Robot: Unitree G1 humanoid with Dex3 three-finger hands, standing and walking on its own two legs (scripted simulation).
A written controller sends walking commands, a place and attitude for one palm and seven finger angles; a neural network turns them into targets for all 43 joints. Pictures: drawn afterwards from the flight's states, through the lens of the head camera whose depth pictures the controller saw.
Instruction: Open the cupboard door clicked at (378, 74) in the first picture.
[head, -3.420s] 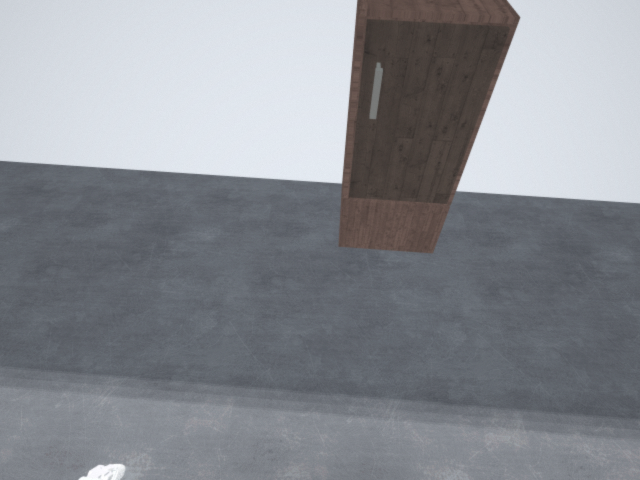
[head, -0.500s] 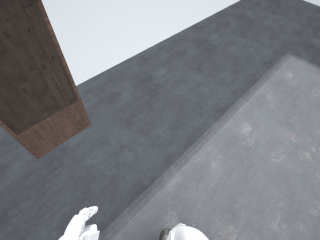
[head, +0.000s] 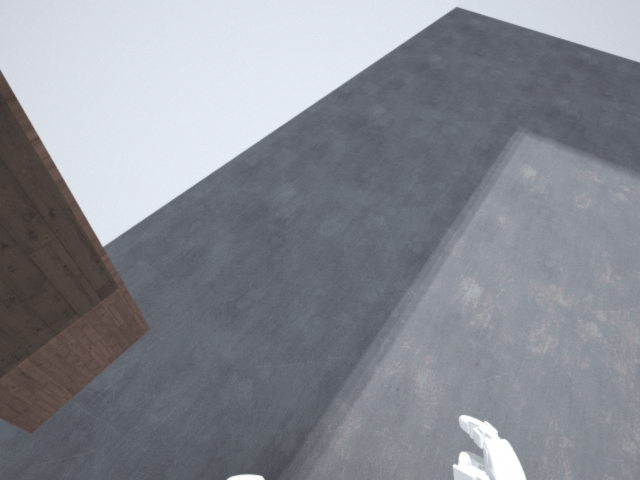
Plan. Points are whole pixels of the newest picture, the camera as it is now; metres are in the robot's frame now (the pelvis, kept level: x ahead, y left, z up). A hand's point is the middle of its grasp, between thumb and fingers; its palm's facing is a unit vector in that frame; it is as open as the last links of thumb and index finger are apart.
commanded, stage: walk to a spot facing it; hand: left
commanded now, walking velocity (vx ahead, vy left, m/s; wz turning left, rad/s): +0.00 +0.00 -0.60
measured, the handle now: out of the picture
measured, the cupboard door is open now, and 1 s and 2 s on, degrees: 0 0 0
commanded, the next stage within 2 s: turn to face it in 1.98 s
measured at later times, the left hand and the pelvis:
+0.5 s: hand (261, 399) +0.25 +0.12 -0.14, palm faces -0.32 -0.90 -0.29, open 7.4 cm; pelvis +0.05 -0.03 +0.00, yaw -19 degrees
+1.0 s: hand (256, 387) +0.27 +0.13 -0.16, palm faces -0.55 -0.82 -0.19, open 7.4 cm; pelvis +0.08 +0.01 +0.01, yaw -37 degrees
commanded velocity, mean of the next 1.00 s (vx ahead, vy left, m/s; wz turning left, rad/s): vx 0.00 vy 0.00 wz -0.60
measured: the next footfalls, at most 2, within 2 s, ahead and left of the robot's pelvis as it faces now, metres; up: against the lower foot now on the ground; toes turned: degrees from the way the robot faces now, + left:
right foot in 0.40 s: +0.07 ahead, -0.14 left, +0.00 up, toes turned -23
left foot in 0.82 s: +0.18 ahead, +0.07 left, +0.00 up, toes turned -25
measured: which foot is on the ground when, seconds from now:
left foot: down 0.00-0.40, up 0.42-0.80, down 0.82-1.00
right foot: up 0.00-0.38, down 0.40-0.82, up 0.84-1.00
